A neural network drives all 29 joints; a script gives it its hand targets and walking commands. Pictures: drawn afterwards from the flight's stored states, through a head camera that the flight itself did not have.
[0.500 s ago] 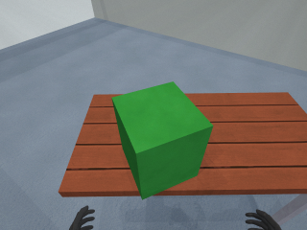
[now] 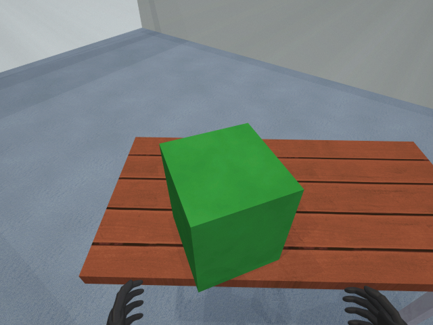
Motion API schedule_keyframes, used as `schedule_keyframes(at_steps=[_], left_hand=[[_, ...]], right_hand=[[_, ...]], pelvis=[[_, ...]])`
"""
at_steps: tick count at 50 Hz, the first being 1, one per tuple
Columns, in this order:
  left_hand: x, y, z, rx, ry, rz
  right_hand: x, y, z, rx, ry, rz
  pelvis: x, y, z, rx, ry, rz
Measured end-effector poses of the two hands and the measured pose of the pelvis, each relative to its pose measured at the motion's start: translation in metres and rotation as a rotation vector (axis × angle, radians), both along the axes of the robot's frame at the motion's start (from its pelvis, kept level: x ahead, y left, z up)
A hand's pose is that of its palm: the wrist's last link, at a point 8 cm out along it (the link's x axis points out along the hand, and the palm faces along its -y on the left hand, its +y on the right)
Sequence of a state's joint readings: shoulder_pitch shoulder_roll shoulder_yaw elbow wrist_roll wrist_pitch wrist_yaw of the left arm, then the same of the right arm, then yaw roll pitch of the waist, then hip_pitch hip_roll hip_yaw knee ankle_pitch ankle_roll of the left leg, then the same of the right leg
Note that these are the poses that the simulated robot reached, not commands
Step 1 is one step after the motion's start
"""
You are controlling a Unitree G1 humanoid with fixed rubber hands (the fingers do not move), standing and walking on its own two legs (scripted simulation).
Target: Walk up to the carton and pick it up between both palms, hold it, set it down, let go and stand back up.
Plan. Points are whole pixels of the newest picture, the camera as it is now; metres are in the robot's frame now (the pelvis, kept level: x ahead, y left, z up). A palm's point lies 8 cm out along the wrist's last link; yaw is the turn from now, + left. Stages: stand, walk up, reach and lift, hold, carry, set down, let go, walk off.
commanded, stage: reach and lift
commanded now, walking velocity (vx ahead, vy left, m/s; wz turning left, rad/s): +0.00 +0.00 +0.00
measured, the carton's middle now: (223, 206) +0.38 +0.02 +0.02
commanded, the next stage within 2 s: none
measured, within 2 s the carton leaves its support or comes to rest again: neither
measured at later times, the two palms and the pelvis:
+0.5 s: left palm (131, 321) +0.16 +0.16 +0.02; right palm (397, 316) +0.18 -0.26 +0.01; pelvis -0.01 -0.02 +0.00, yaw +2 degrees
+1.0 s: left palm (131, 268) +0.22 +0.17 +0.06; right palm (377, 264) +0.25 -0.24 +0.04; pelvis -0.01 -0.01 +0.00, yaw +0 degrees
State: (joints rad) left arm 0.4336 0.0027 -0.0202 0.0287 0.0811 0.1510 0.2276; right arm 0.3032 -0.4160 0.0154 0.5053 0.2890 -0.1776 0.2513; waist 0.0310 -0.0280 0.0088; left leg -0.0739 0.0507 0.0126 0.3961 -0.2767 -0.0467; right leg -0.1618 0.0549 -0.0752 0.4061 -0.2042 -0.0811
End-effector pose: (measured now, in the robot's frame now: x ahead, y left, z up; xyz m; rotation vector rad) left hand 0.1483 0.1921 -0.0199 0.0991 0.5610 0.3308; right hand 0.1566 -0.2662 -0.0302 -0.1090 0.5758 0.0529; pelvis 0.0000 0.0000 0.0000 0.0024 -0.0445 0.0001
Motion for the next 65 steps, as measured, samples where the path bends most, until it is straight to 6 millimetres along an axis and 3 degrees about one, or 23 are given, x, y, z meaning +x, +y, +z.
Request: schedule_keyframes(at_steps=[18, 32, 46, 65], left_hand=[[0.000, -0.018, 0.030, -0.033, -0.209, 0.096], [0.028, -0.034, 0.047, -0.080, -0.275, 0.086], [0.067, -0.027, 0.078, -0.065, -0.268, 0.063], [0.091, -0.002, 0.109, -0.057, -0.302, 0.070]], right_hand=[[0.020, -0.002, 0.026, 0.033, -0.166, 0.067], [0.030, 0.007, 0.044, 0.065, -0.207, 0.049], [0.078, 0.019, 0.070, 0.072, -0.253, 0.049], [0.120, 0.036, 0.101, 0.079, -0.295, 0.059]], pelvis=[[-0.001, -0.019, -0.003, 0.005, 0.012, 0.031], [-0.016, -0.020, -0.002, 0.014, 0.013, 0.016], [-0.012, -0.012, 0.000, 0.008, 0.010, 0.001], [-0.004, -0.004, 0.003, -0.008, 0.005, -0.018]])
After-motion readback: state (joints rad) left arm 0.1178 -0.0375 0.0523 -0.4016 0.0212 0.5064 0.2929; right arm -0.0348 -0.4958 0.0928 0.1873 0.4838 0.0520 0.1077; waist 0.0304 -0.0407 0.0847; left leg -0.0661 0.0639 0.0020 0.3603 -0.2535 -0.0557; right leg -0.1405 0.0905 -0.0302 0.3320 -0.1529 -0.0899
